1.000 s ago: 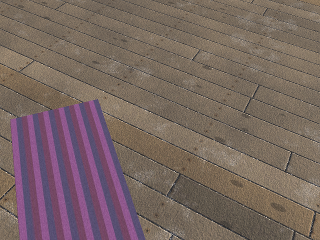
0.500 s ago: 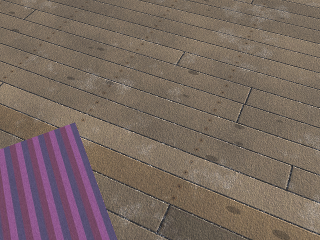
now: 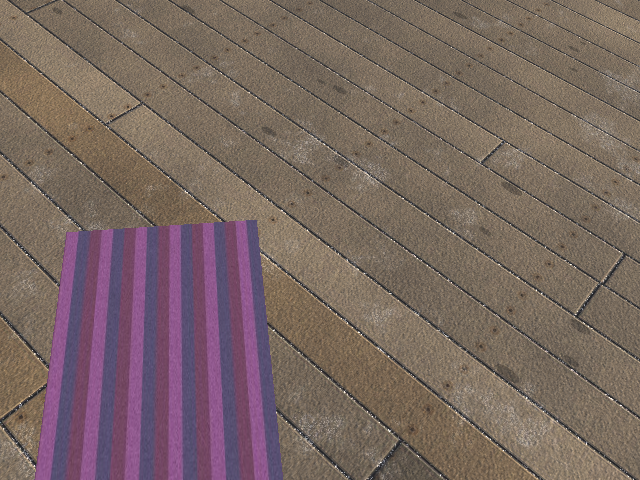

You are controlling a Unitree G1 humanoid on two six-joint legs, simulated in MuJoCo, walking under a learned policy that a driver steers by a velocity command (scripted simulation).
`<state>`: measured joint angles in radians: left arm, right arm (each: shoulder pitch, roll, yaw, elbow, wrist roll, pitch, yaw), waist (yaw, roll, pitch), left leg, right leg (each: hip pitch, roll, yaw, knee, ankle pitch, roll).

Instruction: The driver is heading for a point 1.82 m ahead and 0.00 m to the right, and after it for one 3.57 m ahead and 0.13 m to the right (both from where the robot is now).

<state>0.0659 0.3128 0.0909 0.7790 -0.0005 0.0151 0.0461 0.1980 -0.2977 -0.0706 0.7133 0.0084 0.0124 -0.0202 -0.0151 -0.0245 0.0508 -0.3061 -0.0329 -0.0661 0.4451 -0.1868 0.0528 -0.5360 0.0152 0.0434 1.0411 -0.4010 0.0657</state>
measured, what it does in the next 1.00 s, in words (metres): steps on the spot, turning left: right foot, then left foot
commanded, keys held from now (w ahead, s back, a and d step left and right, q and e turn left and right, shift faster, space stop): q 0.32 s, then no key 0.68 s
